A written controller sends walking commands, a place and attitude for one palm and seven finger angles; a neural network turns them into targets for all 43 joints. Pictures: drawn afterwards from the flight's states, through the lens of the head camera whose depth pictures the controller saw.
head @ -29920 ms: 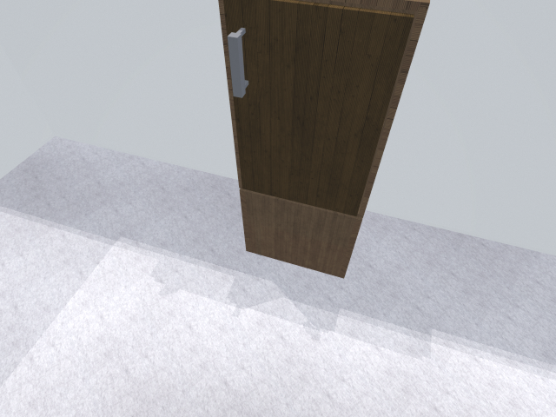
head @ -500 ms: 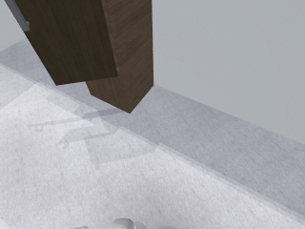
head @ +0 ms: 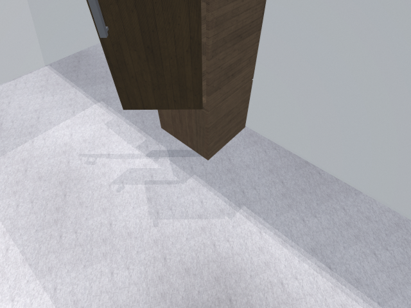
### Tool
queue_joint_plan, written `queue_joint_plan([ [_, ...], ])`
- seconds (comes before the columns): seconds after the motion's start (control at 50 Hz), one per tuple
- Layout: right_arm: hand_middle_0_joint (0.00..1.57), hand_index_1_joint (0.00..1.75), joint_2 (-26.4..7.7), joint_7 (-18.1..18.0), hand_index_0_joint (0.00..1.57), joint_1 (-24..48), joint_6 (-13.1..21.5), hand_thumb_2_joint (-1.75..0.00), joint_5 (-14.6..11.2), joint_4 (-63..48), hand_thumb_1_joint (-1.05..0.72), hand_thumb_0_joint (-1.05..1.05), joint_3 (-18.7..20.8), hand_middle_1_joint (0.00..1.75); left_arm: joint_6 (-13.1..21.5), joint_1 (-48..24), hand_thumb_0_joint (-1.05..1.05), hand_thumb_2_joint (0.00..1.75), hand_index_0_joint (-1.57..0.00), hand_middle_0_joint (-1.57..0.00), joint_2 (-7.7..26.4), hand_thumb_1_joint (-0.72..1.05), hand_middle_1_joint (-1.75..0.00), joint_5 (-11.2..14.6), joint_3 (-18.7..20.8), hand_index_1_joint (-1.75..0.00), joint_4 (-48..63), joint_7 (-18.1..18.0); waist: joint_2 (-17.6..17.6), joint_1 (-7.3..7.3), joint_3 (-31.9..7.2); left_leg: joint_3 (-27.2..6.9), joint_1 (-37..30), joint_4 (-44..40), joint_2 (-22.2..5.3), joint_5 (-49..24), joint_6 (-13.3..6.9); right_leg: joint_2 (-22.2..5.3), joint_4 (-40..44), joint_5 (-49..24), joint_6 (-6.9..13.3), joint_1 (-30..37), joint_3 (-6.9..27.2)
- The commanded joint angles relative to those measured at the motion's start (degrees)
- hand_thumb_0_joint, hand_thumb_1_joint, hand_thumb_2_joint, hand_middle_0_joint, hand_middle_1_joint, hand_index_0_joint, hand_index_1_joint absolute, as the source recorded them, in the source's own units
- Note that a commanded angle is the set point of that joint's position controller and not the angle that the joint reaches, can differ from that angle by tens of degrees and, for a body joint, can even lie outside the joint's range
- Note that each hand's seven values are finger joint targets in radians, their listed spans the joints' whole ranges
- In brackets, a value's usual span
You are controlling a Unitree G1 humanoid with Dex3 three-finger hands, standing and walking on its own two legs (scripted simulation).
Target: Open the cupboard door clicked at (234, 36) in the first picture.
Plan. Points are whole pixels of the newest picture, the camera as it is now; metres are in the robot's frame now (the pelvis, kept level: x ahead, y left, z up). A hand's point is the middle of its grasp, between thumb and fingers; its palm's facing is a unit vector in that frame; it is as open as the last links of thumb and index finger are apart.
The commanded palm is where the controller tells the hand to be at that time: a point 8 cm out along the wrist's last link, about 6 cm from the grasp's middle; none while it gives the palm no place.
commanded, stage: take the last steps up to it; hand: left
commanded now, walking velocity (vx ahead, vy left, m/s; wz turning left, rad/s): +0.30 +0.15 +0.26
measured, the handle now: (99, 13) +0.98 +0.43 +0.12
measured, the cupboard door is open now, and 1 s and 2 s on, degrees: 42 42 42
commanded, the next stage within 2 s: come to a stop and stand still in 1.12 s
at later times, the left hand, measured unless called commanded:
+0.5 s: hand out of the picture +0.03 +0.26 -0.19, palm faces +0.21 -0.96 -0.19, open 7.4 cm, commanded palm none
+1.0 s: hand (110, 203) +0.39 +0.29 -0.15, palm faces +0.10 -0.98 -0.19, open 7.3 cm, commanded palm none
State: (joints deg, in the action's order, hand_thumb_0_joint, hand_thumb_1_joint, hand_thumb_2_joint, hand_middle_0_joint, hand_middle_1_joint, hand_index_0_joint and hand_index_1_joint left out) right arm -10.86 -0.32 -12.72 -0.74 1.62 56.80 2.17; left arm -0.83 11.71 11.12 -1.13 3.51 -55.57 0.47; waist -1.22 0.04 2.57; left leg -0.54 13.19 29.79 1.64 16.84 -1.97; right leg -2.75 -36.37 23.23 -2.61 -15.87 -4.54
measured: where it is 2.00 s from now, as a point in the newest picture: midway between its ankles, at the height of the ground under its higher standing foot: (183, 262)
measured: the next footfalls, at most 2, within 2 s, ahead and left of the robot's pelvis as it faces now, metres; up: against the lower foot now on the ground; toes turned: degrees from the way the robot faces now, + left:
right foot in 0.02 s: +0.03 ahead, -0.13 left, +0.00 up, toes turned -5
left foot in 0.42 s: +0.20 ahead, +0.21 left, +0.00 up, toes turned +16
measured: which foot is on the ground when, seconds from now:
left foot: down 0.00-0.02, up 0.04-0.40, down 0.42-0.88, up 0.90-1.00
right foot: up 0.00-0.00, down 0.02-0.42, up 0.44-0.84, down 0.86-1.00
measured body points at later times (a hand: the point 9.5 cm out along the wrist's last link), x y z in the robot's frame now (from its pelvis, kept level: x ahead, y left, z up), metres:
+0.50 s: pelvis +0.12 +0.10 -0.02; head +0.16 +0.12 +0.43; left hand +0.02 +0.32 -0.17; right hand +0.25 -0.12 -0.16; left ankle +0.16 +0.20 -0.74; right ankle +0.02 -0.08 -0.67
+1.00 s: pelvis +0.31 +0.12 +0.00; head +0.33 +0.10 +0.45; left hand +0.39 +0.35 -0.13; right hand +0.27 -0.10 -0.17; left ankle +0.23 +0.23 -0.66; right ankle +0.34 +0.03 -0.74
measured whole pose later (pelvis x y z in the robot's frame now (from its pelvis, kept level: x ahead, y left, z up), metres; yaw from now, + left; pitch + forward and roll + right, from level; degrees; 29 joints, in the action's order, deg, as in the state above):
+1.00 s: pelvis +0.31 +0.12 +0.00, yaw +5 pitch -1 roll +1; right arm -9.0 0.1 -19.9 0.5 1.4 65.4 2.3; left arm 3.9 9.1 7.2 -0.6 2.4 -56.2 -0.4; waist -1.7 2.0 3.6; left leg 4.0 21.2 61.5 -2.0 21.3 0.4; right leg -1.9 -29.0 13.4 2.8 -15.0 -7.7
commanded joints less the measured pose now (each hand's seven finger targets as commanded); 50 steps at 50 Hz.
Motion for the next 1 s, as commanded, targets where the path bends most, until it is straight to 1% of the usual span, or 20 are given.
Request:
queue_joint_plan([
  [0.0, 0.2, 0.3, -5.04, 0.47, 0.2, 5.56, 1.07, -0.9, -0.68, -6.85, -0.9, 0.0, 1.73, 0.3, 2.48, 15.71, 0.0, 0.9, -0.2, -0.2, 13.6, 0.9, -0.3, -0.94, 3.59, -0.3, -0.33, -0.94, 20.13, -8.19, 1.17, 0.71, 30.88, 23.64, 1.72, 19.69, 1.55, -26.58, 27.74, 11.55, 10.7, 23.21, 32.6],
  [0.02, 0.2, 0.3, -8.29, 0.8, 0.2, 7.51, 0.83, -0.9, 0.05, -7.18, -0.9, 0.0, 2.33, 0.3, 2.91, 15.02, 0.0, 0.9, -0.2, -0.2, 12.96, 0.9, -0.3, -0.39, 3.33, -0.3, 0.02, -1.37, 13.83, -6.98, 3.52, -3.73, 31.2, 32.64, -1.99, 14.94, 1.81, -28.6, 29.79, 15.69, 13.61, 16.04, 35.63],
  [0.04, 0.2, 0.3, -7.18, 1.16, 0.2, 7.9, 0.52, -0.9, 0.1, -6.42, -0.9, 0.0, 2.66, 0.3, 3.39, 11.39, 0.0, 0.9, -0.2, -0.2, 11.05, 0.9, -0.3, -0.42, 2.72, -0.3, 0.12, -1.48, 12.98, -4.77, 6.48, -4.9, 31.12, 36.93, -3.47, 9.19, 2.17, -25.71, 30.48, 16.58, 11.97, 10.65, 32.97],
  [0.08, 0.2, 0.3, -6.01, 2.07, 0.2, 4.84, -0.21, -0.9, 0.18, -4.08, -0.9, 0.0, 2.62, 0.3, 4.07, 5.7, 0.0, 0.9, -0.2, -0.2, 6.88, 0.9, -0.3, -0.36, 1.81, -0.3, 1.08, -1.51, 11.31, -1.31, 6.58, -3.37, 27.13, 37.11, -6.31, 0.09, 3.66, -20.41, 29.6, 5.36, 8.02, 6.5, 16.28],
  [0.12, 0.2, 0.3, -4.31, 2.6, 0.2, 2.94, -0.56, -0.9, -0.1, -2.69, -0.9, 0.0, 2.32, 0.3, 4.88, 6.59, 0.0, 0.9, -0.2, -0.2, 6.07, 0.9, -0.3, -0.18, 1.45, -0.3, 0.25, -1.3, 11.92, -0.68, 5.0, -0.17, 24.61, 34.21, -6.33, -4.06, 4.76, -17.11, 28.4, -6.43, 6.23, 7.13, 6.51],
  [0.26, 0.2, 0.3, -1.21, 3.66, 0.2, 8.54, 0.65, -0.9, -0.66, -4.0, -0.9, 0.0, 1.12, 0.3, 5.22, 12.98, 0.0, 0.9, -0.2, -0.2, 7.91, 0.9, -0.3, -0.8, 1.64, -0.3, -4.75, -1.32, 12.16, -3.33, 3.64, 6.81, 18.89, 12.09, -5.29, -3.4, 4.37, -17.45, 23.23, -21.78, 6.26, 12.89, -1.13],
  [0.34, 0.2, 0.3, -2.85, 3.09, 0.2, 1.14, 1.98, -0.9, -0.44, -2.15, -0.9, 0.0, 1.28, 0.3, 4.28, 10.45, 0.0, 0.9, -0.2, -0.2, 9.34, 0.9, -0.3, -0.67, 2.11, -0.3, -4.98, -1.27, 12.16, 0.91, 1.26, 10.79, 0.83, 1.08, -1.54, -3.12, 2.16, -16.37, 14.93, -23.11, 4.84, 6.43, -4.1],
  [0.36, 0.2, 0.3, -5.61, 2.51, 0.2, -6.08, 2.34, -0.9, -0.21, 0.09, -0.9, 0.0, 1.98, 0.3, 4.02, 10.07, 0.0, 0.9, -0.2, -0.2, 8.14, 0.9, -0.3, -0.69, 1.92, -0.3, -4.85, -1.03, 6.5, 3.96, -2.61, 10.5, -9.46, -1.98, -1.59, -2.57, 1.67, -13.92, 4.42, -23.51, 3.65, 2.93, -6.49],
  [0.38, 0.2, 0.3, -12.08, 1.46, 0.2, -14.75, 2.84, -0.9, 0.54, 2.01, -0.9, 0.0, 3.71, 0.3, 3.56, 11.47, 0.0, 0.9, -0.2, -0.2, 4.63, 0.9, -0.3, -0.13, 1.44, -0.3, -3.48, -0.57, -8.64, 7.26, -9.13, -3.32, -21.26, -3.7, -12.06, -1.22, -2.08, -7.68, -11.62, -8.79, 1.46, -6.97, -9.81],
  [0.4, 0.2, 0.3, -16.32, 0.28, 0.2, -20.67, 2.58, -0.9, 0.52, 3.2, -0.9, 0.0, 4.81, 0.3, 3.28, 9.73, 0.0, 0.9, -0.2, -0.2, 2.0, 0.9, -0.3, 0.23, 0.81, -0.3, -0.87, -0.44, -17.68, 8.62, -12.21, -20.77, -24.77, -12.67, -22.37, 3.12, -6.97, -0.94, -27.29, 13.24, 0.89, -17.51, -6.51],
  [0.42, 0.2, 0.3, -16.18, -0.19, 0.2, -18.56, 2.44, -0.9, 0.33, 3.65, -0.9, 0.0, 4.62, 0.3, 3.26, 5.89, 0.0, 0.9, -0.2, -0.2, 1.52, 0.9, -0.3, -0.13, 0.45, -0.3, 0.32, -0.93, -13.95, 7.89, -11.0, -22.6, -20.48, -16.0, -24.74, 10.11, -8.95, -2.2, -36.44, 12.09, 3.28, -21.52, -0.18],
  [0.52, 0.2, 0.3, -5.28, -0.98, 0.2, -6.8, 4.68, -0.9, 0.12, 1.11, -0.9, 0.0, 1.39, 0.3, 2.3, 5.51, 0.0, 0.9, -0.2, -0.2, -0.36, 0.9, -0.3, -0.7, 0.35, -0.3, -2.41, 0.11, -4.12, 0.61, -0.21, -6.86, -2.74, -19.49, -19.22, -3.71, -7.47, -6.76, -33.11, -4.2, 2.81, -18.93, 2.72],
  [0.68, 0.2, 0.3, -5.36, -0.5, 0.2, -8.45, 4.84, -0.9, 0.14, 2.66, -0.9, 0.0, 1.43, 0.3, 1.79, -1.96, 0.0, 0.9, -0.2, -0.2, 0.04, 0.9, -0.3, -0.45, 0.39, -0.3, 1.58, 0.57, -1.55, 0.06, 1.55, -0.12, -5.51, -21.16, -18.04, -10.4, -9.28, -4.91, -8.82, -11.07, 2.45, -13.91, 1.03],
  [0.8, 0.2, 0.3, -5.55, -0.49, 0.2, -10.23, 4.27, -0.9, 0.24, 5.2, -0.9, 0.0, 0.93, 0.3, 2.68, -0.87, 0.0, 0.9, -0.2, -0.2, 1.59, 0.9, -0.3, -0.6, 0.63, -0.3, 2.11, 0.45, 0.23, -1.77, 1.53, 3.42, -4.43, -10.03, -14.99, -16.39, -5.61, -0.32, 4.45, -12.17, 3.84, 0.8, -2.99],
  [0.82, 0.2, 0.3, -5.0, -0.41, 0.2, -9.87, 4.39, -0.9, -0.27, 5.31, -0.9, 0.0, 0.66, 0.3, 3.29, 5.34, 0.0, 0.9, -0.2, -0.2, 3.68, 0.9, -0.3, -0.67, 1.19, -0.3, 0.22, 0.22, 2.55, -4.5, -1.45, 5.79, -0.27, -0.62, -11.61, -18.36, -3.42, -1.0, 7.65, -13.3, 5.24, 11.63, -0.65],
  [0.84, 0.2, 0.3, -3.38, -0.07, 0.2, -10.07, 4.68, -0.9, -0.95, 4.41, -0.9, 0.0, 0.5, 0.3, 4.11, 13.53, 0.0, 0.9, -0.2, -0.2, 8.26, 0.9, -0.3, -0.91, 2.34, -0.3, -2.16, -0.3, 11.56, -7.13, -6.44, 9.94, 11.81, 14.16, -5.86, -9.77, -0.45, -12.6, 11.25, -14.17, 10.13, 25.69, 14.92],
  [0.86, 0.2, 0.3, -3.26, 0.17, 0.2, -9.82, 4.51, -0.9, -0.95, 2.66, -0.9, 0.0, 0.56, 0.3, 3.93, 18.28, 0.0, 0.9, -0.2, -0.2, 12.64, 0.9, -0.3, -0.03, 3.12, -0.3, -3.39, -0.71, 19.38, -7.31, -7.01, 10.07, 21.31, 31.33, -0.23, 17.41, 1.68, -24.42, 20.02, -19.31, 16.84, 29.72, 31.45],
  [0.88, 0.2, 0.3, -4.43, -0.01, 0.2, -6.75, 3.88, -0.9, -0.75, 3.04, -0.9, 0.0, 1.09, 0.3, 4.26, 15.27, 0.0, 0.9, -0.2, -0.2, 10.83, 0.9, -0.3, 0.38, 2.86, -0.3, -2.91, -1.17, 15.5, -6.81, -5.63, 1.88, 22.77, 38.77, -3.37, 15.14, 1.32, -24.36, 22.07, -16.46, 16.9, 22.85, 31.98],
  [0.92, 0.2, 0.3, -2.08, 0.08, 0.2, -3.91, 3.17, -0.9, -0.6, 3.13, -0.9, 0.0, 1.1, 0.3, 4.42, 7.04, 0.0, 0.9, -0.2, -0.2, 5.76, 0.9, -0.3, 0.6, 1.25, -0.3, -0.96, -1.39, 5.42, -2.94, 0.5, -0.56, 21.87, 37.87, -7.1, 4.46, 2.25, -19.59, 24.43, -14.45, 13.62, 11.34, 20.12],
  [0.98, 0.2, 0.3, 0.73, 0.51, 0.2, -9.01, 1.8, -0.9, -0.18, 5.48, -0.9, 0.0, 0.77, 0.3, 5.36, 4.78, 0.0, 0.9, -0.2, -0.2, 2.28, 0.9, -0.3, 0.3, 0.29, -0.3, -1.38, -1.32, 8.91, 0.51, -0.66, 1.9, 15.21, 28.89, -7.81, -1.26, 3.88, -13.86, 26.31, -19.72, 10.22, 5.29, 7.24],
])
